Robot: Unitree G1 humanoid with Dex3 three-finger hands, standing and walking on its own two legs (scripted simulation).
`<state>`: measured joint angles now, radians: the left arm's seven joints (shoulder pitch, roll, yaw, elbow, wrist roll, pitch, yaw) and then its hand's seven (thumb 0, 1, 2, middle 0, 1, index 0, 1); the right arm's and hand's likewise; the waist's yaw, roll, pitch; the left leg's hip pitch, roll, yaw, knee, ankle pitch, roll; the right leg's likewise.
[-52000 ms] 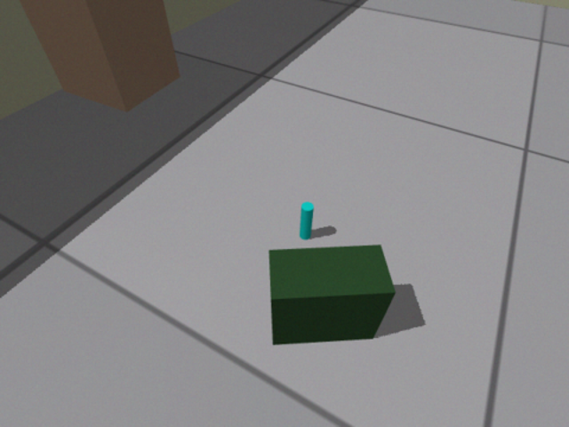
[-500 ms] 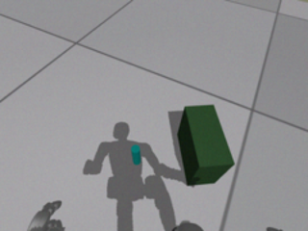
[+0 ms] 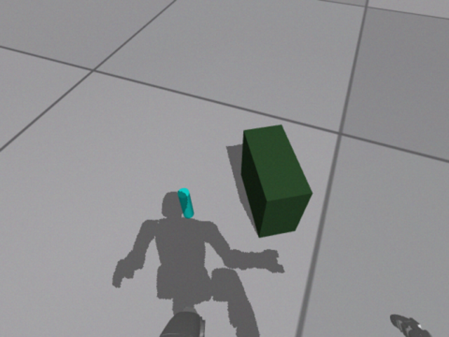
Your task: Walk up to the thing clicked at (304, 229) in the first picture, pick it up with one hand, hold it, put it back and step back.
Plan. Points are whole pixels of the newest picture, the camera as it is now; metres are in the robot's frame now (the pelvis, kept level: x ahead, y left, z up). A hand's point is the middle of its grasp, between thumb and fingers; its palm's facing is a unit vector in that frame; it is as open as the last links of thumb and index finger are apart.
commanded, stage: step back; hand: left
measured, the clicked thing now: (186, 204) +0.72 +0.22 -0.65
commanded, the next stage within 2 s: stand in 1.82 s
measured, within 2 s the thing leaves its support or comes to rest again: neither
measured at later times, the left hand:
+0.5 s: hand out of the picture -0.05 +0.23 -0.13, palm faces +0.06 -0.93 -0.37, open 7.4 cm
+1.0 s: hand out of the picture -0.28 +0.22 -0.13, palm faces +0.16 -0.88 -0.44, open 7.4 cm
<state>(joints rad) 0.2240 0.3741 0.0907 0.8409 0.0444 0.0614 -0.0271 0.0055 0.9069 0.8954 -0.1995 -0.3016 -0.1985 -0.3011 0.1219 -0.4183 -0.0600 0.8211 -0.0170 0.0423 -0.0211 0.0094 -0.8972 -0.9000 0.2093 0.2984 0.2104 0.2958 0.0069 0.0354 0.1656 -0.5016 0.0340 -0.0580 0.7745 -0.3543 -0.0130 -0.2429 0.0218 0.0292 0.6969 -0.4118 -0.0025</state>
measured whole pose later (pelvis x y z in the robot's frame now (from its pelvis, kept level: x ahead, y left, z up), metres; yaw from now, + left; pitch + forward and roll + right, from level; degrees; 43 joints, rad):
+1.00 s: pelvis -0.30 -0.08 +0.01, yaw +9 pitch -3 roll +2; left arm 0.23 0.41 0.08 0.91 0.04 0.02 0.00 0.01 0.90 0.90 -0.20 -0.30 -0.20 -0.30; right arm 0.26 -0.39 -0.06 0.98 -0.04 0.03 0.03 0.01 -0.90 -0.90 0.21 0.30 0.21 0.30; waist 0.03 -0.02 0.08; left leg -0.21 -0.05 -0.01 0.63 -0.37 0.02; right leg -0.37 -0.07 0.00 0.75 -0.41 -0.01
